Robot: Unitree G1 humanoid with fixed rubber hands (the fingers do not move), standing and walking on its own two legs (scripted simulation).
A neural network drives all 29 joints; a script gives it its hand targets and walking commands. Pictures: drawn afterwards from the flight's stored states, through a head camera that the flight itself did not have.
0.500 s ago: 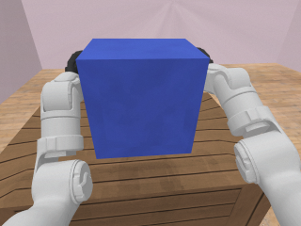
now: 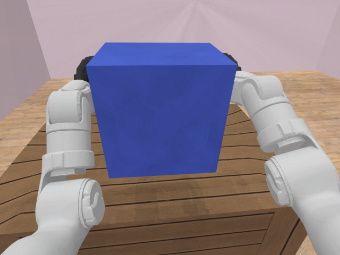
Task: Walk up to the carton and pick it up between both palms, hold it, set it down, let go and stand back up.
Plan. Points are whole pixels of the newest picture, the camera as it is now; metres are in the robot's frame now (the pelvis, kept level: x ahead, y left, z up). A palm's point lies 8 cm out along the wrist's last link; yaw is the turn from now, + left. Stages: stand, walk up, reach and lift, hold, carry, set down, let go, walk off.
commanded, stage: hold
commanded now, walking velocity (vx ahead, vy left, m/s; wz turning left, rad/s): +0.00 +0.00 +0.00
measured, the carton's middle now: (161, 108) +0.34 +0.01 +0.28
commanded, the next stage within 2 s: none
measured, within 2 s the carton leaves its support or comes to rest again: neither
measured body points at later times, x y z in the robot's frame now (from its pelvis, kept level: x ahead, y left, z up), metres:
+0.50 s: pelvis +0.00 +0.00 +0.00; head -0.10 +0.02 +0.44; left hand +0.38 +0.17 +0.32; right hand +0.38 -0.15 +0.32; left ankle +0.08 +0.13 -0.74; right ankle -0.07 -0.11 -0.74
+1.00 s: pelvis +0.00 +0.00 +0.00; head -0.10 +0.02 +0.44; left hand +0.37 +0.18 +0.32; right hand +0.38 -0.15 +0.33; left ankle +0.08 +0.13 -0.74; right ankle -0.07 -0.11 -0.74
